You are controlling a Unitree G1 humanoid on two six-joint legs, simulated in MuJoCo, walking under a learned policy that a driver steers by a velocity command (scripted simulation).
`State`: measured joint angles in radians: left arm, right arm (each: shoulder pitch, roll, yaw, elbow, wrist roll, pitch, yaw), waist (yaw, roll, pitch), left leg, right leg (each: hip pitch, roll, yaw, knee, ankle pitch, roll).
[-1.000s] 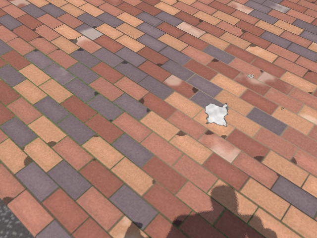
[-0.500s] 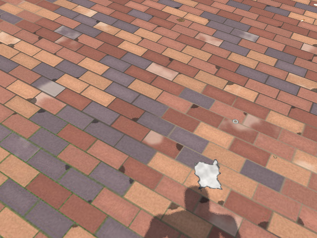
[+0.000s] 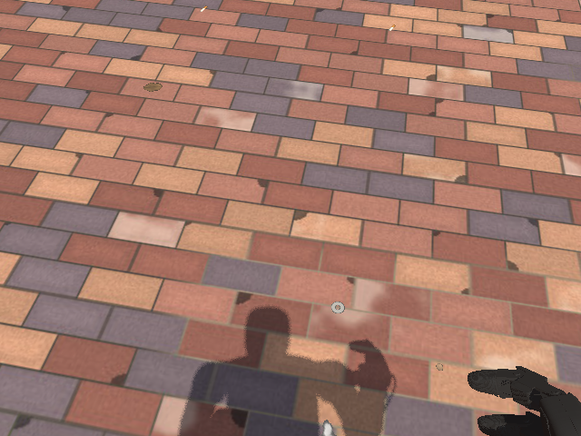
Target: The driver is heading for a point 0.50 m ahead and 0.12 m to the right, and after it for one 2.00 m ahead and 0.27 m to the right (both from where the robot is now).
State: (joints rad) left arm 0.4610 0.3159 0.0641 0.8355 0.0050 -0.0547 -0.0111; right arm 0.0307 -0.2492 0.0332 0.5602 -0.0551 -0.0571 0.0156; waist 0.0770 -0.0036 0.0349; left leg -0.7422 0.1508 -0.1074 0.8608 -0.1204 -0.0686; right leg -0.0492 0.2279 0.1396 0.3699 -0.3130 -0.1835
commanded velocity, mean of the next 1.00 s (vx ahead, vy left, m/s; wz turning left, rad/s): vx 0.58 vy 0.00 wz -0.77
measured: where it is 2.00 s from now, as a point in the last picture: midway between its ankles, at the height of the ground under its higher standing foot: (357, 302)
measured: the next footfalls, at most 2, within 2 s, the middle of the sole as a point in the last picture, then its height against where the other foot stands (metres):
left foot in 0.14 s outside the picture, level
right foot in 0.56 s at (384, 363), level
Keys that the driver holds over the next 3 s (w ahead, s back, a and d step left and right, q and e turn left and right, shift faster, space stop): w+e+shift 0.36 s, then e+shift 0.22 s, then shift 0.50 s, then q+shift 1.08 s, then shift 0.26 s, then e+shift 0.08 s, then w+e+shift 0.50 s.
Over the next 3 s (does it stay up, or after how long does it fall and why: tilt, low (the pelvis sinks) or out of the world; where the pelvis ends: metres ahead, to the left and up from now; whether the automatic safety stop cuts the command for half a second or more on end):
stays up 0.95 -0.08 -0.02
